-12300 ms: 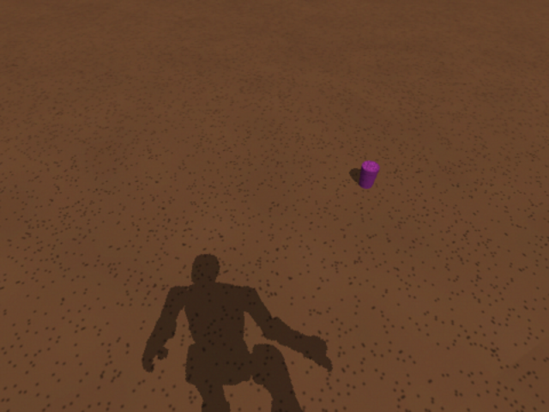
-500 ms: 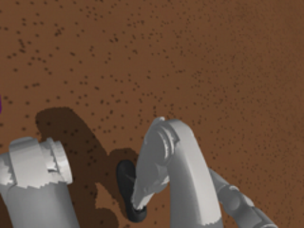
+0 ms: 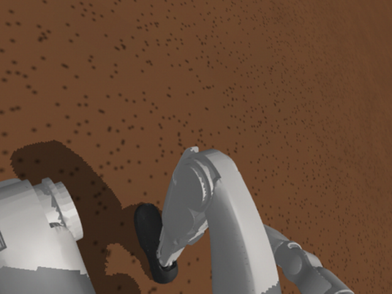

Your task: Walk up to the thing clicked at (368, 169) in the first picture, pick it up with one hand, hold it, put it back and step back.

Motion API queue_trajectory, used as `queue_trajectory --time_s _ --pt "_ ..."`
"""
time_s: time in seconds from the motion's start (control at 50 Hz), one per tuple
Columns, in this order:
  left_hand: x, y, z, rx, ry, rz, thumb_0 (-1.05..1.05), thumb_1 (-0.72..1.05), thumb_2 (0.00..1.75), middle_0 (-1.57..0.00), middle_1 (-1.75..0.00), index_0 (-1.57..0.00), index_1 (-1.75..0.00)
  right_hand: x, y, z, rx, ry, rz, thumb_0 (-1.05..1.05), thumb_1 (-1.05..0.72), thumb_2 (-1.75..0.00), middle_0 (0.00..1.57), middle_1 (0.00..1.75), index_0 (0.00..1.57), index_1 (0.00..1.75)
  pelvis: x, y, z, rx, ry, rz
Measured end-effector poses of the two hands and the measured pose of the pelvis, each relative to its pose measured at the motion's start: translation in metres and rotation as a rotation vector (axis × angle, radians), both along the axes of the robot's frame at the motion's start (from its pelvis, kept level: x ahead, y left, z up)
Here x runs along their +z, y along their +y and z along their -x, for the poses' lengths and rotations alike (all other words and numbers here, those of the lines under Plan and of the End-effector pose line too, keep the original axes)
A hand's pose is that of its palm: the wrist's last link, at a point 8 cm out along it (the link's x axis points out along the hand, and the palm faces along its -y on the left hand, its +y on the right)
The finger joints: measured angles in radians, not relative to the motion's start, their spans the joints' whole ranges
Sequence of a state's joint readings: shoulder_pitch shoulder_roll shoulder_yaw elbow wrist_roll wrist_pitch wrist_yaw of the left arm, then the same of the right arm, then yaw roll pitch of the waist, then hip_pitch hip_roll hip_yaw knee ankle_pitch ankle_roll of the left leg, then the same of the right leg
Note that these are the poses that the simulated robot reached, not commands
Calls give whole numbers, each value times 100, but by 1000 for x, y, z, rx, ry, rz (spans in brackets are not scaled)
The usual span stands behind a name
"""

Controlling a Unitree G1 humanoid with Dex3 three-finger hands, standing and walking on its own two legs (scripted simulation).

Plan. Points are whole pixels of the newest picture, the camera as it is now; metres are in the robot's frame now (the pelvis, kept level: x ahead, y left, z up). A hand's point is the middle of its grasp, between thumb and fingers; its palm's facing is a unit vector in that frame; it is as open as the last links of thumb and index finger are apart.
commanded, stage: close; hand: left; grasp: from the side
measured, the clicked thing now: out of the picture +0.44 +0.30 -0.22
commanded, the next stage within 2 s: settle in 0.68 s
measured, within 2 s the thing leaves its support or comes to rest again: leaves its support in 1.18 s
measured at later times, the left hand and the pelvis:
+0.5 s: hand out of the picture +0.42 +0.30 -0.19, palm faces +0.37 -0.93 -0.01, open 11.8 cm; pelvis +0.00 +0.00 +0.00, yaw -1 degrees
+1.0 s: hand out of the picture +0.43 +0.30 -0.19, palm faces +0.40 -0.92 +0.00, open 11.5 cm; pelvis +0.01 +0.00 +0.01, yaw -1 degrees
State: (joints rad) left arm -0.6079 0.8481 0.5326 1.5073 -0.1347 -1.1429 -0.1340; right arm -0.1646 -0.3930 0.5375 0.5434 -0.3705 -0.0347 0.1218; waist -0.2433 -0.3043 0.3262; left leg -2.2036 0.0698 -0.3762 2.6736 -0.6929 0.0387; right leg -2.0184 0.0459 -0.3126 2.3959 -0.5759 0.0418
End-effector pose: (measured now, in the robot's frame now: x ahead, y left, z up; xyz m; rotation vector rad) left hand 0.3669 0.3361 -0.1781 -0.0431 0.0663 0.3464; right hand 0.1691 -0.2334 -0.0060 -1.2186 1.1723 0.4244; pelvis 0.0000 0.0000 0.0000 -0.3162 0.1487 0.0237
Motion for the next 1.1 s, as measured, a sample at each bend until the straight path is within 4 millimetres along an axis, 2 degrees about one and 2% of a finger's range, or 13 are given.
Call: queue_trajectory --time_s 0.14,0.34,0.48,0.72,0.92,1.1 --pt "-8 5 3 2 24 -30 -2 -38 15 -12 -11 -11 -11 -4 2 -4 16 34 13 0 -91 -90 21 30 20 30 1 1 -2 -2 6 7" --pt "-9 2 -8 35 -3 -18 -1 -13 33 -29 -27 -28 -28 -3 6 -13 35 31 24 0 -90 -89 21 30 20 30 1 2 -3 -7 5 14" --pt "-7 6 -12 27 10 -36 -1 1 48 -42 -41 -41 -42 -2 6 -11 30 42 30 0 -89 -89 20 30 20 30 3 2 -3 -11 11 19" --pt "-7 9 -16 66 17 -28 1 -16 60 -59 -71 -56 -71 -1 3 -3 8 59 44 0 -89 -89 20 30 20 30 3 2 -2 -13 10 17" --pt "-8 10 -22 62 14 -33 0 -36 81 -63 -88 -59 -89 -1 2 -1 -5 78 51 0 -90 -90 21 30 20 30 4 2 -4 -16 20 22" --pt "-8 8 -24 49 18 -24 -1 -45 92 -62 -95 -59 -96 -2 2 -5 -16 77 48 0 -91 -90 21 30 20 30 6 2 -6 -12 32 23"
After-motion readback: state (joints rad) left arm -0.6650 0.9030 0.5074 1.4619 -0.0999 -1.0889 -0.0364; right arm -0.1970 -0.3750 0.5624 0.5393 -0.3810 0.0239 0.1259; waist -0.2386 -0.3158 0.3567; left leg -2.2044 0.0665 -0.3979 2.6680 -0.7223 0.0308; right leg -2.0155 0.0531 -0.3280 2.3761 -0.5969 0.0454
